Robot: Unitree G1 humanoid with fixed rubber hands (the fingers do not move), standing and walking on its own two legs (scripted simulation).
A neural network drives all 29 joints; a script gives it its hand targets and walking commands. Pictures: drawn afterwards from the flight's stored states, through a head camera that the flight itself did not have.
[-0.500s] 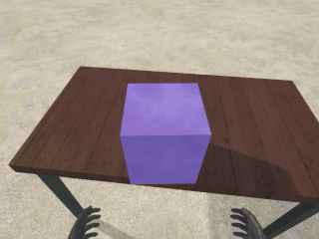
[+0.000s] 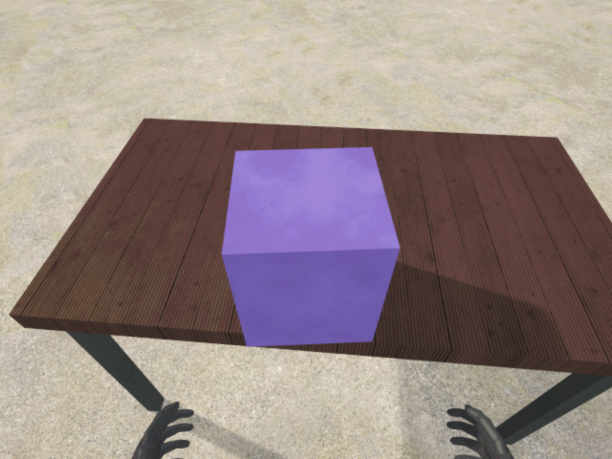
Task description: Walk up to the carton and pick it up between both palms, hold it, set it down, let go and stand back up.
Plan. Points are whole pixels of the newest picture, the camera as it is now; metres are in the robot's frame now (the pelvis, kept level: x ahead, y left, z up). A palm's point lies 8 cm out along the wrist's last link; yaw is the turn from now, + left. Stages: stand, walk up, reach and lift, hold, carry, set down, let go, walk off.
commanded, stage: let go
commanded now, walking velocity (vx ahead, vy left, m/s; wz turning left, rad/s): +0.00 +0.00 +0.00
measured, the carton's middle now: (307, 250) +0.44 +0.02 +0.00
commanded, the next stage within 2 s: stand in 0.34 s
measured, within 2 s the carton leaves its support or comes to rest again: neither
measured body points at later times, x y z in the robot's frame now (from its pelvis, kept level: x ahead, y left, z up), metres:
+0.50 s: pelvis -0.01 +0.00 +0.00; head +0.00 +0.01 +0.45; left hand +0.14 +0.23 -0.11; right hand +0.14 -0.24 -0.11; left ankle -0.01 +0.12 -0.75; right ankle -0.01 -0.11 -0.75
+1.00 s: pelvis -0.02 +0.01 +0.00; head -0.04 +0.02 +0.44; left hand +0.00 +0.24 -0.16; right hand +0.01 -0.22 -0.15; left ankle -0.01 +0.12 -0.75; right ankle -0.01 -0.12 -0.75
